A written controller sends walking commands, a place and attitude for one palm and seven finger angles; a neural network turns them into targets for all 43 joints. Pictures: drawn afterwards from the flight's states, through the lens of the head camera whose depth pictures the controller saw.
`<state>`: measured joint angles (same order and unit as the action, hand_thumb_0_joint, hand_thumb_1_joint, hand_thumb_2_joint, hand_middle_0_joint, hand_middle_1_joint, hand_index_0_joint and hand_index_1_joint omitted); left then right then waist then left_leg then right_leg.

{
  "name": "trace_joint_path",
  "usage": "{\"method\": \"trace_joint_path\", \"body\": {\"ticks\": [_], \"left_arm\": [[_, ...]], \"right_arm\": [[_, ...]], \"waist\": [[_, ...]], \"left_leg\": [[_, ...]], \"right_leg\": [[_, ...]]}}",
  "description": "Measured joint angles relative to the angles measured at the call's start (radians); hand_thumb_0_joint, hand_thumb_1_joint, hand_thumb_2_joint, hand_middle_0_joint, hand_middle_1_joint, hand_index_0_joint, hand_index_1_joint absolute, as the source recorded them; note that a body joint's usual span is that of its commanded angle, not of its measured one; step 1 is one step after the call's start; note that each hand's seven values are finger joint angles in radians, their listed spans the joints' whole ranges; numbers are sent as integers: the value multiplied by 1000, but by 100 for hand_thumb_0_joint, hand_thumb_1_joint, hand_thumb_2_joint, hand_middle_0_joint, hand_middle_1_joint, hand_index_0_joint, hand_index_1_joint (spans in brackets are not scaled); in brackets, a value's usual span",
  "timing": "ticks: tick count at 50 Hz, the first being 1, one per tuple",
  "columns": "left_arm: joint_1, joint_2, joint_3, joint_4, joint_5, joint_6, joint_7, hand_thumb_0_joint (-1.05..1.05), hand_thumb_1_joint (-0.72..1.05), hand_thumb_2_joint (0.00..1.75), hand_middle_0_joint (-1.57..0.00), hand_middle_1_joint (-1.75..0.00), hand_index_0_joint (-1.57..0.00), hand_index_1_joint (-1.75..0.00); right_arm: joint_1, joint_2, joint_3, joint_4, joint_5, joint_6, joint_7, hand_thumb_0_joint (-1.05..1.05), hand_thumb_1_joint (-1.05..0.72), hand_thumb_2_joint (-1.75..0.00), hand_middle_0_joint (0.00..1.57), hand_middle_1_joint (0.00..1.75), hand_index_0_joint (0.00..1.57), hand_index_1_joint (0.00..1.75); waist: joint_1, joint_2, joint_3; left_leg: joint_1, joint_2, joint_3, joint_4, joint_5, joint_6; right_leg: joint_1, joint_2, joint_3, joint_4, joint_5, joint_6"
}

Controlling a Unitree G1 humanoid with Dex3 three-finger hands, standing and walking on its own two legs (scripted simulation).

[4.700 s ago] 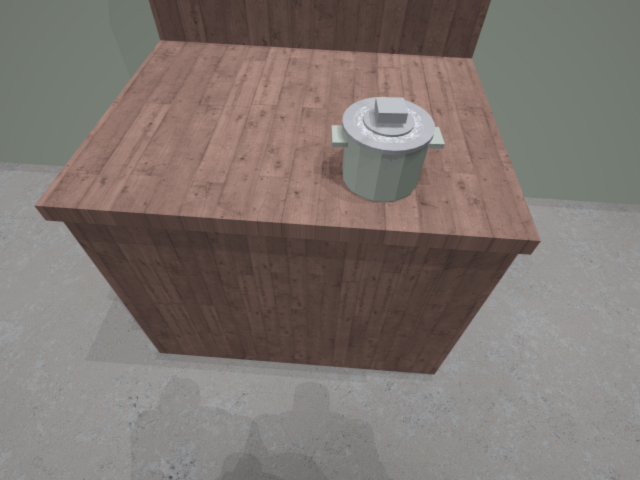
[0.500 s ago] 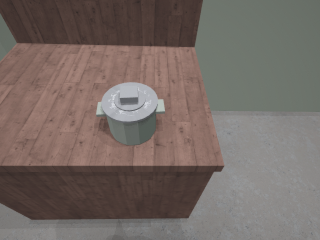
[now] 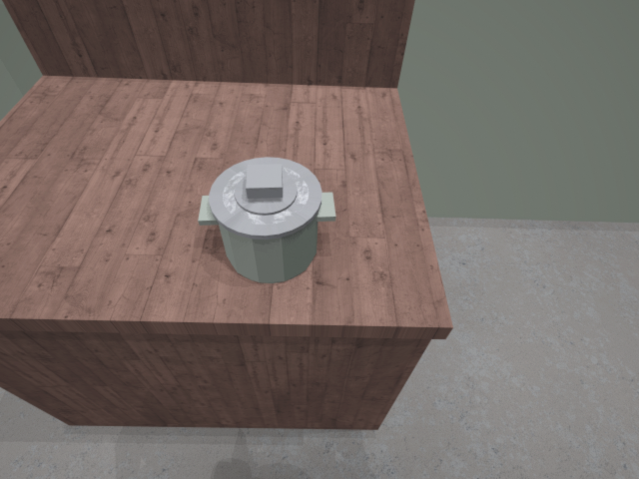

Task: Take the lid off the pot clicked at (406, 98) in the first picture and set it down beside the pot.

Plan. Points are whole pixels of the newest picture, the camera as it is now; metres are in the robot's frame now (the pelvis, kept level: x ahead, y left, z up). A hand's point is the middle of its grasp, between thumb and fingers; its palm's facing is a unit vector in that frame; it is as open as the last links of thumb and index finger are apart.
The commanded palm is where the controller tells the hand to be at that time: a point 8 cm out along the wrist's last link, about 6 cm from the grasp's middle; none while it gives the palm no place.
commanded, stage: lift the closed hand beside the body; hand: left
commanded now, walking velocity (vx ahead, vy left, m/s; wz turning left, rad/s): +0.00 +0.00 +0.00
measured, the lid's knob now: (264, 180) +0.47 +0.12 +0.10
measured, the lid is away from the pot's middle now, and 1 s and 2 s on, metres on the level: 0.00 0.00 0.00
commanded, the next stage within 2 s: raise the hand higher, near the body in 0.56 s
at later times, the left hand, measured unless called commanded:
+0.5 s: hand out of the picture +0.09 +0.20 -0.02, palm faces +0.29 -0.91 -0.28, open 3.2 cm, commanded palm +0.05 +0.24 +0.01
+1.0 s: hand out of the picture +0.11 +0.21 +0.03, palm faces +0.27 -0.88 -0.40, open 3.1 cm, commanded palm +0.06 +0.25 +0.07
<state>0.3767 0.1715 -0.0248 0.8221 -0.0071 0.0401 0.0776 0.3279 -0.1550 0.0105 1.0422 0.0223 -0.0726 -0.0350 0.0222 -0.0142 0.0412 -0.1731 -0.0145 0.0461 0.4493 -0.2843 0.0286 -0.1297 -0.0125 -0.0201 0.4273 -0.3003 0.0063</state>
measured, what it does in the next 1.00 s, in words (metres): stands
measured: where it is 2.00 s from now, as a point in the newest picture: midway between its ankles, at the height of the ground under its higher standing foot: outside the picture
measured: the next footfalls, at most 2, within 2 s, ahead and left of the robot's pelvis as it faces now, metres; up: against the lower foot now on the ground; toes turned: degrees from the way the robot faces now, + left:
none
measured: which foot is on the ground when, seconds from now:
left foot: down 0.00-1.00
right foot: down 0.00-1.00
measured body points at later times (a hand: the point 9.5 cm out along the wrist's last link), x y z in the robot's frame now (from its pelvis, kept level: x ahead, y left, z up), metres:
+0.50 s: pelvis -0.04 -0.02 +0.00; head -0.04 -0.03 +0.45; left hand +0.07 +0.25 +0.00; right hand +0.19 -0.23 -0.05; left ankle -0.03 +0.10 -0.74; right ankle -0.05 -0.12 -0.74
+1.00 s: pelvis -0.02 -0.02 +0.00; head -0.03 -0.04 +0.45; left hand +0.09 +0.26 +0.06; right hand +0.17 -0.24 -0.08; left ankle -0.03 +0.10 -0.74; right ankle -0.05 -0.12 -0.74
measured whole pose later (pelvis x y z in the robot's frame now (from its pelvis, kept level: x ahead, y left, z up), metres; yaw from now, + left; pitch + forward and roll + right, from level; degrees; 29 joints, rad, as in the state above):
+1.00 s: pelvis -0.02 -0.02 +0.00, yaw +1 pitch -3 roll +0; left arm 0.68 0.26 0.14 -0.21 -0.01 -0.08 0.08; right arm 0.21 -0.21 -0.02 0.64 0.01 -0.13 -0.07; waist 0.05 0.04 0.02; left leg -0.14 0.00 0.02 0.43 -0.25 0.01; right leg -0.09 0.00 -0.05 0.42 -0.28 -0.02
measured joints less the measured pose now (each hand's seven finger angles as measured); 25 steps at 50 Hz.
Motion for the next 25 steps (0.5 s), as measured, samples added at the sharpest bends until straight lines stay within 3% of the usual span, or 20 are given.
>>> {"method": "trace_joint_path", "body": {"ticks": [2,5,8,11,15,20,25], "left_arm": [[54,29,-6,-254,-18,13,36,4,95,90,-23,-33,-22,-33],[34,33,-12,-441,-5,8,68,3,95,90,-28,-39,-28,-39],[-14,-3,10,-445,23,-23,47,2,94,90,-36,-48,-36,-48],[35,-25,41,-522,13,-38,-2,2,93,90,-47,-60,-46,-60],[137,2,58,-680,-8,-71,-21,1,91,90,-63,-77,-62,-77],[136,36,85,-718,-16,-87,-6,1,90,90,-84,-100,-84,-100],[189,48,100,-809,-21,-86,-2,2,90,90,-105,-123,-104,-123]], "right_arm": [[28,-22,1,-47,23,-83,-8,2,-93,-89,20,30,20,30],[1,-68,-8,-108,20,-142,-1,2,-92,-89,20,30,20,30],[-82,-87,-33,-185,3,-120,27,2,-92,-89,20,30,20,30],[-154,-66,-43,-289,-2,-82,36,1,-91,-89,20,30,20,30],[-179,-56,-32,-431,-2,-73,12,1,-91,-89,20,30,20,30],[-204,-76,-19,-506,-6,-64,-15,1,-90,-89,20,30,20,30],[-178,-65,-2,-507,-16,-60,-30,1,-90,-89,20,30,20,30]], "waist": [[10,10,-17],[-4,46,-45],[-28,66,-81],[-33,47,-87],[-2,13,-66],[35,20,-28],[49,37,-25]], "left_leg": [[-4,-10,-8,-2,7,0],[5,-26,-25,-10,22,8],[-18,-29,-23,-3,32,11],[-26,-18,-9,0,39,2],[-20,0,-21,6,45,-12],[-39,13,-54,25,54,-22],[-30,17,-61,17,59,-26]], "right_leg": [[-5,-10,-9,11,-7,0],[11,-25,-26,7,-5,8],[-21,-29,-24,31,-2,9],[-44,-19,-10,51,0,0],[-29,0,-22,43,11,-15],[-20,14,-55,26,29,-27],[-7,19,-62,8,37,-32]]}}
